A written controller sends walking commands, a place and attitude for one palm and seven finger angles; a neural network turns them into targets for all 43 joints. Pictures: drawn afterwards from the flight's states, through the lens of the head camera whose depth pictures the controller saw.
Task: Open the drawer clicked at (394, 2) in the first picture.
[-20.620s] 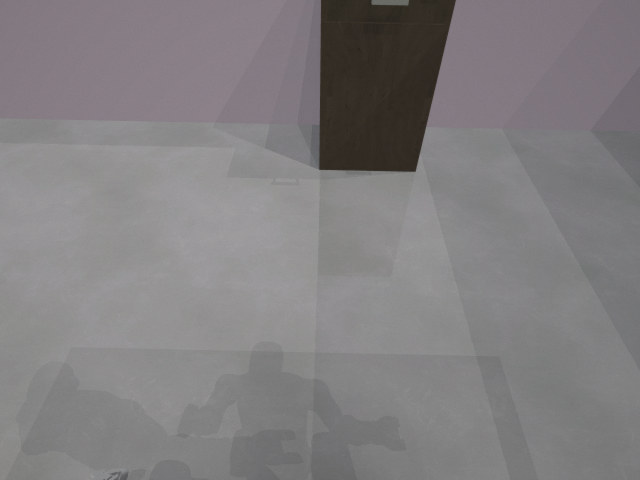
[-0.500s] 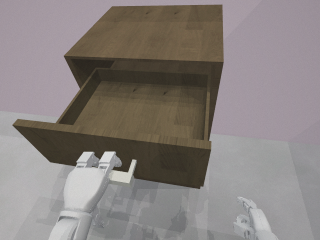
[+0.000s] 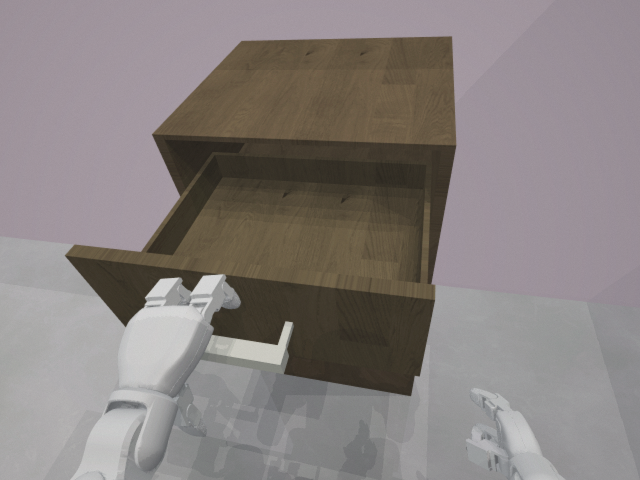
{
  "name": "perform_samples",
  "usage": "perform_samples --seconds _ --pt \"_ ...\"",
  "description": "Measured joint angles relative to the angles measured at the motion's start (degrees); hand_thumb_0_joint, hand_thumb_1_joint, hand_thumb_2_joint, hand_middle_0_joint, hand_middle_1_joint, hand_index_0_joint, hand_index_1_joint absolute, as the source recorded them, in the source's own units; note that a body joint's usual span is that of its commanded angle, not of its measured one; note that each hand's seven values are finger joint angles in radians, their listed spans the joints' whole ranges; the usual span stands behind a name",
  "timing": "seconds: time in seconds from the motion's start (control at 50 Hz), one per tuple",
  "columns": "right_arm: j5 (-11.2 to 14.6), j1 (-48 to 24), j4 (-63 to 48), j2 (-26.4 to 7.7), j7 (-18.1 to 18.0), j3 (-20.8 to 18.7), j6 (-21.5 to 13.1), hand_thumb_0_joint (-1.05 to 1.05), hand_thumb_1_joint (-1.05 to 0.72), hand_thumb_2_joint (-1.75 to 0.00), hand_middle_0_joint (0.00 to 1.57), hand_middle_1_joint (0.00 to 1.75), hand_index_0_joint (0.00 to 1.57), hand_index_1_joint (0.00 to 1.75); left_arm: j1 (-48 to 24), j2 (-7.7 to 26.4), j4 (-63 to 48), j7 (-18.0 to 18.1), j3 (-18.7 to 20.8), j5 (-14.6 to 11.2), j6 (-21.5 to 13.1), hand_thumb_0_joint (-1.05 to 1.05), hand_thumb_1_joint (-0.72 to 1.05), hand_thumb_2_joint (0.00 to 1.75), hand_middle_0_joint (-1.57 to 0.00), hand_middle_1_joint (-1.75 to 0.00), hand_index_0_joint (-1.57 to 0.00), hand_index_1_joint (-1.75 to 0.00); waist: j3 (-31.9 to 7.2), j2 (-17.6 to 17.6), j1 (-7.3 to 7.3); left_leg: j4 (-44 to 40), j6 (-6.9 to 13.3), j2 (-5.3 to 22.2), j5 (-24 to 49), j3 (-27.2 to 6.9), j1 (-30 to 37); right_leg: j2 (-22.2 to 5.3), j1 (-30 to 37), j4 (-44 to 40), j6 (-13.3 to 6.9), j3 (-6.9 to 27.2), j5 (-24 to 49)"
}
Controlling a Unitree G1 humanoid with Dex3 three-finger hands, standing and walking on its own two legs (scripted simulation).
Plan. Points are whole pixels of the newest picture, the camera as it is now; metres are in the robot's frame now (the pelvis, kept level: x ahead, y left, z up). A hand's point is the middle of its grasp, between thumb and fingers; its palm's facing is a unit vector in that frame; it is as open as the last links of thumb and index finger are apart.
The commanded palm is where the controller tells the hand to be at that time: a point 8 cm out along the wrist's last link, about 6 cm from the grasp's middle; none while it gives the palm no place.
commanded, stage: lift the hand off the handle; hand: left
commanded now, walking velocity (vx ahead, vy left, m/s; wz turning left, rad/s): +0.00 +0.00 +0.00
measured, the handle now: (239, 337) +0.27 +0.16 +0.05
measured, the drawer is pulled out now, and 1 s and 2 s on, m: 0.28 0.27 0.27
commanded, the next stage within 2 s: draw the hand back to the body in 0.80 s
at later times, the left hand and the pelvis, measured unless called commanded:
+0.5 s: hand (186, 308) +0.23 +0.17 +0.16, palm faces +0.19 -0.14 -0.97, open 13.8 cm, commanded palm +0.19 +0.17 +0.22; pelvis +0.00 +0.00 +0.01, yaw +0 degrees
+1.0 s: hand (181, 296) +0.23 +0.17 +0.19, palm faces +0.18 -0.11 -0.98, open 13.8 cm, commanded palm +0.18 +0.18 +0.24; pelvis -0.01 -0.01 +0.00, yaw +0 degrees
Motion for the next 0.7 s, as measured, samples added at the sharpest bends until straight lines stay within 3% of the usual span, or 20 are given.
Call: perform_samples --seconds 0.2,0.46,0.7 --pt "0.7 -1.3 -0.7 0.7 0.6 1.1 1.1 0.01 -0.91 -0.9 0.2 0.3 0.2 0.3 -1.8 2.0 -3.7 -3.4 -0.1 -1.8 0.6 -0.01 -0.49 0.3 -0.33 -1.2 -0.35 -1.22 0.3 0.9 -0.04 -2.5 0.2 0.0 0.9 0.2 2.8 0.1 2.9 -2.8 0.3 0.2 1.2" --pt "1.7 -3.0 -0.6 0.4 1.6 2.3 3.3 0.01 -0.91 -0.9 0.2 0.3 0.2 0.3 -6.7 3.8 -8.5 -8.1 0.8 -3.5 4.5 -0.01 -0.49 0.3 -0.32 -1.2 -0.33 -1.21 0.9 2.0 0.06 -4.8 0.2 -0.2 2.2 0.0 5.1 0.0 5.2 -4.9 0.3 0.1 2.3" --pt "2.6 -3.5 -0.9 -0.6 2.0 2.1 3.7 0.01 -0.91 -0.9 0.2 0.3 0.2 0.3 -10.7 7.6 -11.0 -12.7 4.8 -8.0 5.7 0.0 -0.49 0.3 -0.32 -1.2 -0.32 -1.2 0.9 2.7 -0.86 -5.3 -0.4 0.1 2.9 -0.2 5.4 0.3 5.4 -5.1 -0.2 -0.2 2.7"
